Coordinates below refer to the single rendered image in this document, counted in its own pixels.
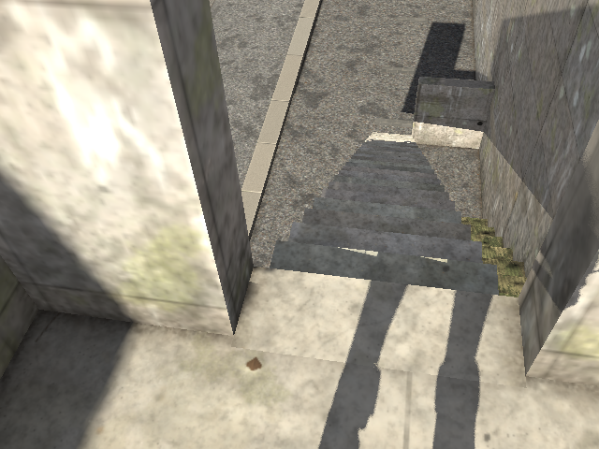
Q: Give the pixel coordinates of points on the stairs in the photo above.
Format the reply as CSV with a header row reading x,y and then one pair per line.
x,y
385,217

